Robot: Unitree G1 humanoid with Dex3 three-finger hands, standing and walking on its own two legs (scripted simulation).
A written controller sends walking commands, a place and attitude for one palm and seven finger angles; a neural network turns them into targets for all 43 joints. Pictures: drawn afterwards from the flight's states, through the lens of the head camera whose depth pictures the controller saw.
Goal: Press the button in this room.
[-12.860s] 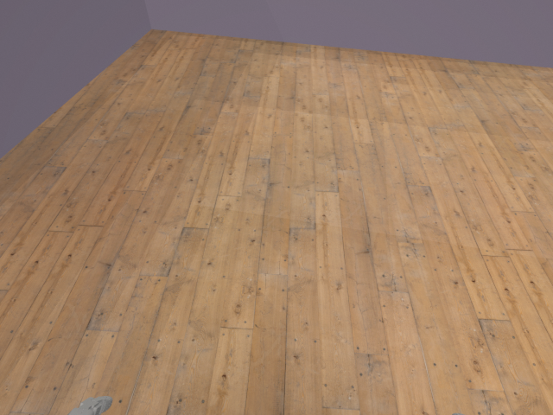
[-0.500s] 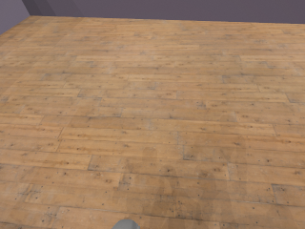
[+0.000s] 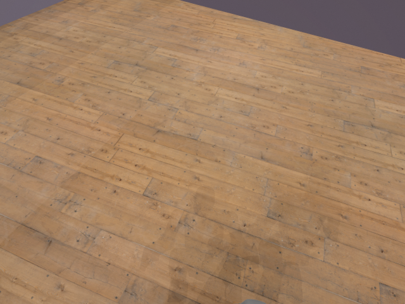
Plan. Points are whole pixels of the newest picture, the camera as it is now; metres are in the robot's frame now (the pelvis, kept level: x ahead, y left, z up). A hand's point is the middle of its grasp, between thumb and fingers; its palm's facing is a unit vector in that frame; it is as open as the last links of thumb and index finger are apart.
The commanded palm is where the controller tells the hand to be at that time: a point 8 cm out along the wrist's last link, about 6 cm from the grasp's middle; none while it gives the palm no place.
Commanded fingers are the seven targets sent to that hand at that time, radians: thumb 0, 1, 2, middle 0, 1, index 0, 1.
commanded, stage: turn or walk to find it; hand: left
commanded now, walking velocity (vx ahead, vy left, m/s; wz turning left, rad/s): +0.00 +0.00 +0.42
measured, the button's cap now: out of the picture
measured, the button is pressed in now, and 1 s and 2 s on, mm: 0 0 0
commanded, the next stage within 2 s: none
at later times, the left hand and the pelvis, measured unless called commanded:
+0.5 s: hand out of the picture +0.00 +0.14 -0.15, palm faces +0.24 -0.93 -0.27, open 7.3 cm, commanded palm none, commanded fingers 0.00 0.90 0.90 -0.20 -0.30 -0.20 -0.30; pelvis -0.02 -0.05 +0.00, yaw +13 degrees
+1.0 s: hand out of the picture -0.07 +0.21 -0.17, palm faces +0.45 -0.86 -0.24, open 7.4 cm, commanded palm none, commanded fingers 0.00 0.90 0.90 -0.20 -0.30 -0.20 -0.30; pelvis -0.05 -0.01 +0.00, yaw +24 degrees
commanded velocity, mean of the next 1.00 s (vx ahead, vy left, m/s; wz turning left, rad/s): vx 0.00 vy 0.00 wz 0.42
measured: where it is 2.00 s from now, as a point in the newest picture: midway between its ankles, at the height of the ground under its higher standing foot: outside the picture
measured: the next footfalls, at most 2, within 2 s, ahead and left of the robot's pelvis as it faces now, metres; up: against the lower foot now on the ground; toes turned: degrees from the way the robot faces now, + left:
right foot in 0.18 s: +0.03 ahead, -0.14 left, +0.00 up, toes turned +1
left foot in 0.70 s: -0.04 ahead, +0.09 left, +0.00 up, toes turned +23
